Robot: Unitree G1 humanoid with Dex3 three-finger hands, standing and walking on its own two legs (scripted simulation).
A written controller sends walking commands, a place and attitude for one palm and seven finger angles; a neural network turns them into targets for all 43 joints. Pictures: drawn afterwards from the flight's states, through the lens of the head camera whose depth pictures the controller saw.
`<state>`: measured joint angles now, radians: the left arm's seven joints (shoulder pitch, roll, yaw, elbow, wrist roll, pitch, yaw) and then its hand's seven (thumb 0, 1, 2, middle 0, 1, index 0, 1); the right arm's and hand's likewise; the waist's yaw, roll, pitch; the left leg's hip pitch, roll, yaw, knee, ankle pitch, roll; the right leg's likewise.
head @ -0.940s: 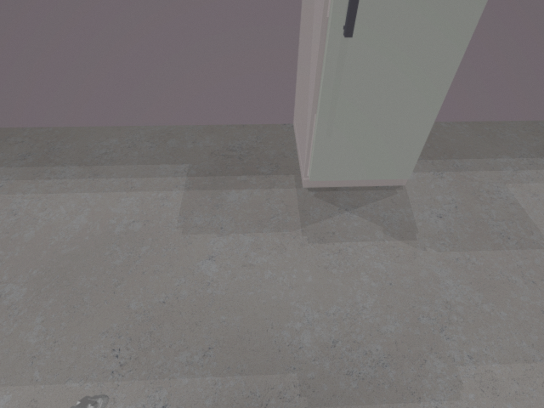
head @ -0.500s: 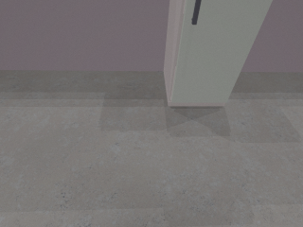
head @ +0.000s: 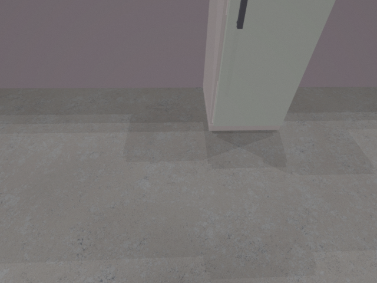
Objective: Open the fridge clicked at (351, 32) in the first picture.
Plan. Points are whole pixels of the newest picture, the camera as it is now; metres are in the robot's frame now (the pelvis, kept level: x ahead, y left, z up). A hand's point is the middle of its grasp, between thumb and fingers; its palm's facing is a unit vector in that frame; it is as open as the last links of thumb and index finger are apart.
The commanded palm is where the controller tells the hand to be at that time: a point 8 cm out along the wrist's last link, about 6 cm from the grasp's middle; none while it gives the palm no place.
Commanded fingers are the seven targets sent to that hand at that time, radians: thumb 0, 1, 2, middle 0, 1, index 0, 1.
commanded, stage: look at it before walking up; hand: left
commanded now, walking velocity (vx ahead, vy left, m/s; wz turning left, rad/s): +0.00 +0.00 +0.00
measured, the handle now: out of the picture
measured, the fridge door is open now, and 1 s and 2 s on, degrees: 0 0 0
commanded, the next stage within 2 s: walk to a spot facing it in 0.50 s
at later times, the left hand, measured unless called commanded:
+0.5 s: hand out of the picture +0.07 +0.24 -0.16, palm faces -0.03 -0.94 -0.33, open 7.4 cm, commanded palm none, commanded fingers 0.00 0.90 0.90 -0.20 -0.30 -0.20 -0.30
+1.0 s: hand out of the picture +0.07 +0.17 -0.18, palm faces -0.13 -0.96 -0.26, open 7.4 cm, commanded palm none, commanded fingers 0.00 0.90 0.90 -0.20 -0.30 -0.20 -0.30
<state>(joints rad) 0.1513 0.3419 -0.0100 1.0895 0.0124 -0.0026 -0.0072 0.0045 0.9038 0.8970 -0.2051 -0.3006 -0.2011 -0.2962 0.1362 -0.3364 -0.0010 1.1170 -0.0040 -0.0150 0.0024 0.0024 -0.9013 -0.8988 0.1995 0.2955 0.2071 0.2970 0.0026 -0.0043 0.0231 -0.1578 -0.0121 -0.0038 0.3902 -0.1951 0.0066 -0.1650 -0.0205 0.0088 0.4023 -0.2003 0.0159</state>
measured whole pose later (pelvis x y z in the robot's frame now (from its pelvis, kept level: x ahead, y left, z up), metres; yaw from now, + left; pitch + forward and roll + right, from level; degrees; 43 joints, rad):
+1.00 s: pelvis +0.00 -0.03 -0.03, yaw -10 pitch -1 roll +1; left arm 0.26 0.22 0.03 0.95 0.03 0.03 -0.02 0.00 0.91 0.90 -0.20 -0.30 -0.20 -0.30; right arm 0.17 -0.24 -0.04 0.99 -0.01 0.04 -0.01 0.00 -0.90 -0.90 0.20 0.30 0.21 0.30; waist 0.03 0.03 0.07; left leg -0.34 0.08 0.09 0.84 -0.47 -0.03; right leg -0.34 0.03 0.00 0.71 -0.34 -0.04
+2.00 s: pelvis +0.27 -0.11 -0.03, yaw -44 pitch -1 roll -1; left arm 0.07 0.20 0.05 0.91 0.01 -0.04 -0.03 0.00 0.91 0.90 -0.20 -0.30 -0.20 -0.30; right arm 0.49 -0.14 -0.03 1.12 0.00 -0.02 -0.02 0.01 -0.90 -0.90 0.20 0.30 0.20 0.30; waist -0.06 -0.03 0.12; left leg -0.26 0.14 0.13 1.28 -0.47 -0.03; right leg -0.41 0.04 -0.15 0.67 -0.25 -0.11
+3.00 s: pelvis +0.53 -0.38 -0.02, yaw -71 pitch +0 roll +0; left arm 0.09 0.20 0.06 0.94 0.01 -0.01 0.01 0.00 0.91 0.90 -0.20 -0.30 -0.20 -0.30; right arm 0.27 -0.18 -0.05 1.01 -0.01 0.01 -0.03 0.01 -0.91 -0.90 0.20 0.29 0.20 0.30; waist -0.05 0.03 0.12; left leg -0.47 0.15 0.06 1.28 -0.45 -0.07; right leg -0.40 0.02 -0.12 0.63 -0.23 -0.08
